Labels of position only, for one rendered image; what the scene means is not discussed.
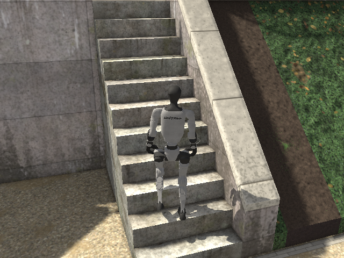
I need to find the right robot forearm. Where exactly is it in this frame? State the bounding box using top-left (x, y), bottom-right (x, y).
top-left (189, 132), bottom-right (197, 149)

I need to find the robot right upper arm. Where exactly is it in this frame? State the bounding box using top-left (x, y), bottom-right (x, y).
top-left (185, 109), bottom-right (196, 139)

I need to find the right robot foot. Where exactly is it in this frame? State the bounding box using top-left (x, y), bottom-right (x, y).
top-left (178, 207), bottom-right (186, 220)

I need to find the robot right hand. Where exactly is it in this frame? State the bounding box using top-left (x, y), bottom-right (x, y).
top-left (185, 146), bottom-right (197, 157)

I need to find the robot left upper arm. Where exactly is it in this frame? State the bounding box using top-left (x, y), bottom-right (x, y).
top-left (149, 108), bottom-right (162, 137)

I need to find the left robot forearm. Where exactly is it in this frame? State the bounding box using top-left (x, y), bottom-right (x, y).
top-left (146, 129), bottom-right (155, 147)

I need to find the robot left hand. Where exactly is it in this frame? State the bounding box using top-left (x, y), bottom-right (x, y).
top-left (146, 145), bottom-right (158, 154)

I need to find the humanoid robot head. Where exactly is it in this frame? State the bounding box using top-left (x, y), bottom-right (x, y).
top-left (164, 85), bottom-right (183, 111)

